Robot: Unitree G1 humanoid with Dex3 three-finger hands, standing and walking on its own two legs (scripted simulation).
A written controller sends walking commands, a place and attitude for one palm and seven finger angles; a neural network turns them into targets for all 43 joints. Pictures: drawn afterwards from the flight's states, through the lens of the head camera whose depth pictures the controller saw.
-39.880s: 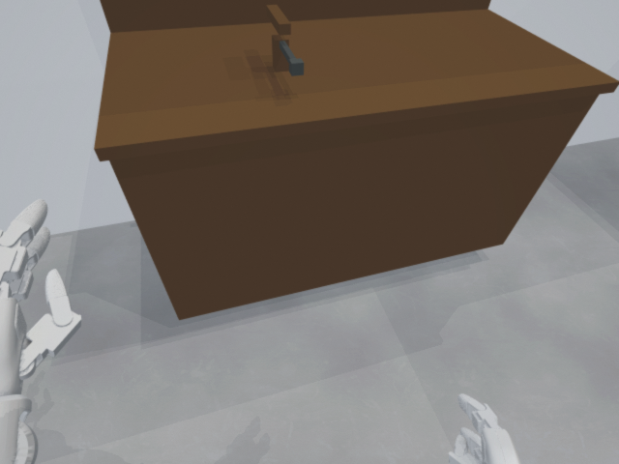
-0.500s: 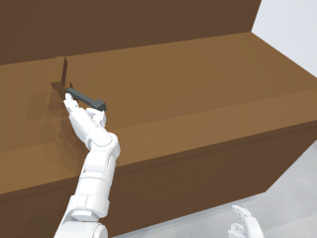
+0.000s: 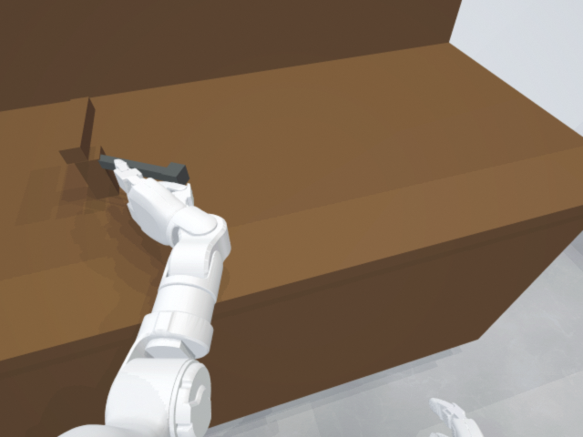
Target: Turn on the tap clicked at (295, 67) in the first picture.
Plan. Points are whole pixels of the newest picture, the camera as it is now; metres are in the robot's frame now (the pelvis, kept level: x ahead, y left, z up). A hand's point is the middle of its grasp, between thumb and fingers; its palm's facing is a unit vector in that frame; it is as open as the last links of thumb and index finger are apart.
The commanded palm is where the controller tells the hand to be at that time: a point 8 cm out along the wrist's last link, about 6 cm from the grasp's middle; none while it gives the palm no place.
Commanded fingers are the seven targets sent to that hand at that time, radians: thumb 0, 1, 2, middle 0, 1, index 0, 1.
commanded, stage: push the lever round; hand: left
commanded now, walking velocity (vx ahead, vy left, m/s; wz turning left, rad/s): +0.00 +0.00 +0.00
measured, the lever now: (176, 176) +0.45 +0.20 +0.12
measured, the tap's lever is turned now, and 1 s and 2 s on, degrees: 57 76 76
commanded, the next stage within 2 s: lift the hand up off the lever in 0.66 s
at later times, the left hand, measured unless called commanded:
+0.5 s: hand (194, 183) +0.44 +0.17 +0.12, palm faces +0.81 -0.56 -0.15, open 7.7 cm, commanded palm +0.40 +0.18 +0.12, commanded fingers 0.00 0.90 0.90 -0.15 -0.15 -0.15 -0.15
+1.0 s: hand (199, 168) +0.47 +0.16 +0.12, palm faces +0.82 -0.56 -0.13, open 7.8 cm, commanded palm +0.41 +0.18 +0.13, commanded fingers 0.00 0.90 0.90 -0.15 -0.15 -0.15 -0.15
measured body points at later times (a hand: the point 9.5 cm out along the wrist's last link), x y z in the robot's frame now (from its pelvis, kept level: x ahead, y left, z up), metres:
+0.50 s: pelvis -0.01 -0.01 +0.00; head +0.02 -0.02 +0.44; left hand +0.40 +0.19 +0.13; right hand +0.11 -0.25 -0.14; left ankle -0.01 +0.13 -0.72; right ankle +0.02 -0.05 -0.72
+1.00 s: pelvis -0.01 -0.01 -0.01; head +0.04 -0.02 +0.44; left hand +0.43 +0.19 +0.13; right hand +0.05 -0.26 -0.15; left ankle -0.01 +0.13 -0.72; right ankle +0.02 -0.05 -0.72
